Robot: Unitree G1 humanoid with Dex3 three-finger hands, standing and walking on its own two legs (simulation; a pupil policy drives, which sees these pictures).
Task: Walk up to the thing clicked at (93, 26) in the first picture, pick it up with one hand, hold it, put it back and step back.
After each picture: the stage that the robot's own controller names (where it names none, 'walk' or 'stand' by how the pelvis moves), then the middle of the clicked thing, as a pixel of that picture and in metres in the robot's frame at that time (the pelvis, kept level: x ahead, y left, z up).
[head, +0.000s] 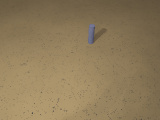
stand; (91, 34) +1.52 -0.09 -0.66
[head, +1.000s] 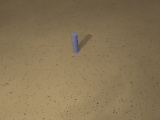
walk; (75, 43) +1.38 +0.20 -0.63
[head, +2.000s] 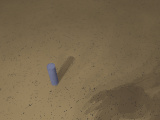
walk; (53, 75) +0.85 +0.32 -0.64
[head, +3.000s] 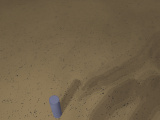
walk; (55, 107) +0.54 +0.22 -0.63
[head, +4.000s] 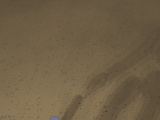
stand; out of the picture +0.42 +0.20 -0.65
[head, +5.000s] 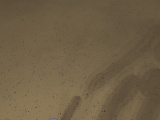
stand; out of the picture +0.42 +0.21 -0.66
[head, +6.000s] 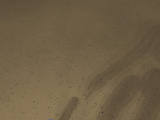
stand; out of the picture +0.41 +0.22 -0.66
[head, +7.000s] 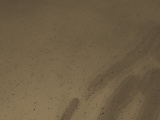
stand; out of the picture +0.41 +0.22 -0.66
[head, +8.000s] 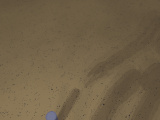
go down; out of the picture +0.42 +0.22 -0.65
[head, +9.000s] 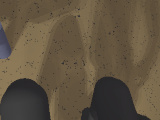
go down; out of the picture +0.48 +0.29 -0.23
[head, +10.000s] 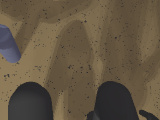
close in; (7, 47) +0.47 +0.29 -0.25
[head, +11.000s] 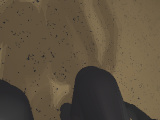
close in; out of the picture +0.44 +0.34 -0.16
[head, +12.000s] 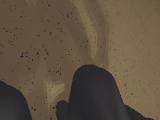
lift; out of the picture +0.43 +0.33 -0.16
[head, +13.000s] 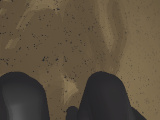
lift; out of the picture +0.35 +0.28 -0.13
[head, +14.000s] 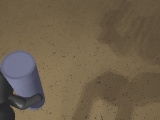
lift; (28, 86) +0.32 +0.17 +0.05
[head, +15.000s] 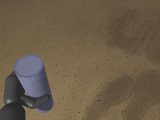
hold; (38, 88) +0.32 +0.15 +0.05
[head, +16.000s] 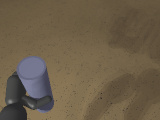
hold; (39, 89) +0.32 +0.15 +0.04
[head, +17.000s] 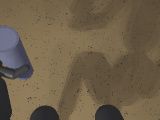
crouch; (16, 59) +0.42 +0.21 -0.03
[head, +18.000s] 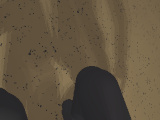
lower; out of the picture +0.44 +0.31 -0.15
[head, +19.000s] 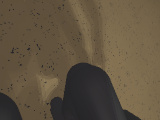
lower; out of the picture +0.44 +0.33 -0.16
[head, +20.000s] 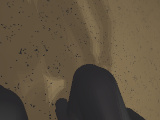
lower; out of the picture +0.42 +0.34 -0.16
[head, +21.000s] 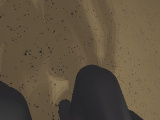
lower; out of the picture +0.42 +0.33 -0.15
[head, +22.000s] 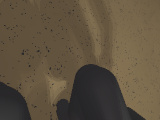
rest; out of the picture +0.42 +0.32 -0.16
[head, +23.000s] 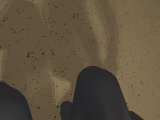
withdraw; out of the picture +0.43 +0.31 -0.17
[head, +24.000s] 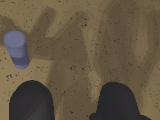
walk; (18, 53) +0.46 +0.26 -0.23
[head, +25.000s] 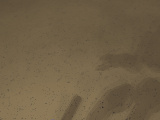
stand; out of the picture +0.40 +0.18 -0.59
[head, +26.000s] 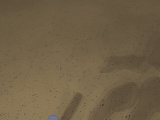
stand; out of the picture +0.42 +0.19 -0.60
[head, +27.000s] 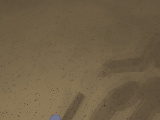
stand; out of the picture +0.42 +0.19 -0.61
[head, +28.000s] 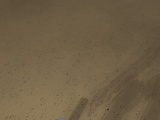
stand; out of the picture +0.44 +0.18 -0.65
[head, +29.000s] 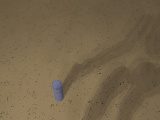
walk; (58, 91) +0.56 +0.17 -0.63
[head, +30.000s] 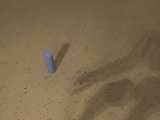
walk; (50, 63) +0.84 +0.30 -0.62
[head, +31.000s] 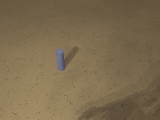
stand; (60, 60) +1.04 +0.22 -0.64
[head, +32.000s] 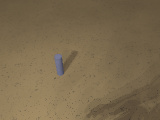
stand; (59, 65) +1.02 +0.24 -0.66
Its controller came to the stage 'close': yes
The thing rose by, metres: 0.68
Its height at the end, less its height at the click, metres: +0.00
